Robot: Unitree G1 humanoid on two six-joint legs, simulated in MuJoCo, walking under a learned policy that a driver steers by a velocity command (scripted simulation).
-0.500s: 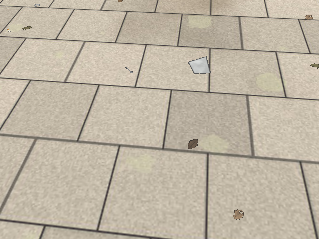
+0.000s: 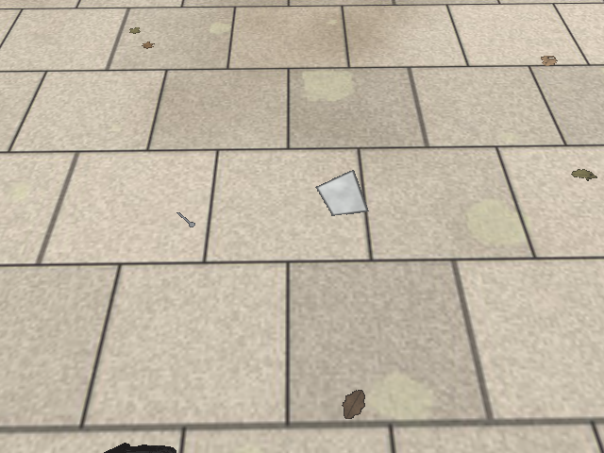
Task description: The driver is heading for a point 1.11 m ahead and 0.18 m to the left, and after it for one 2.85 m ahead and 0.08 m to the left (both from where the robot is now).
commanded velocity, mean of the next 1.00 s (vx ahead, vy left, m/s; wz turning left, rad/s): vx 1.00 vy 0.00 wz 0.40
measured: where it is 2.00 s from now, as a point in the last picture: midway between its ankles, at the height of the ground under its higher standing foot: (188, 81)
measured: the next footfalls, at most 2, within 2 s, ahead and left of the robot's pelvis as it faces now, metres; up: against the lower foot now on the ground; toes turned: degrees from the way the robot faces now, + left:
right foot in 0.14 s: +0.35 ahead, -0.08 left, +0.00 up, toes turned -3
left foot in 0.62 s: +0.80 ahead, +0.07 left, +0.00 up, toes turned +12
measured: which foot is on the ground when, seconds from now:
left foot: down 0.00-0.16, up 0.18-0.60, down 0.62-1.00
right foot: up 0.00-0.12, down 0.14-0.62, up 0.64-1.00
